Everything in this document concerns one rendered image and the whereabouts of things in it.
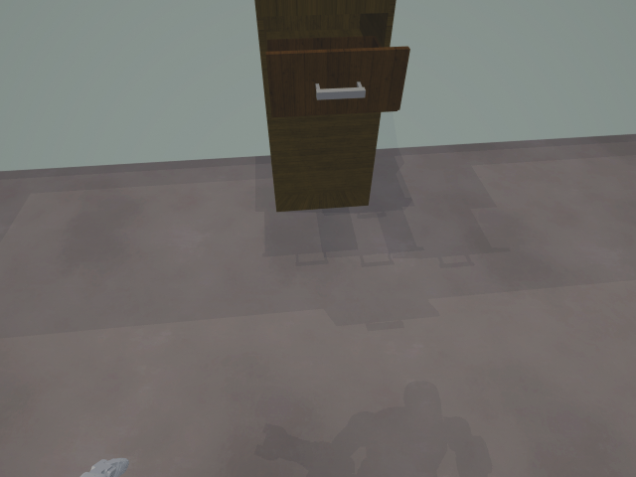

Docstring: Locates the drawer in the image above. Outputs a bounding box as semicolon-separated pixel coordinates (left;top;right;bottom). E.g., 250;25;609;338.
266;36;410;117

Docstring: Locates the cabinet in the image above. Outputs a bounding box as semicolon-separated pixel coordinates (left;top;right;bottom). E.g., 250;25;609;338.
254;0;397;212

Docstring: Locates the handle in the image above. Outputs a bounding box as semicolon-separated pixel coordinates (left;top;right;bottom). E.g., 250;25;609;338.
315;81;366;100

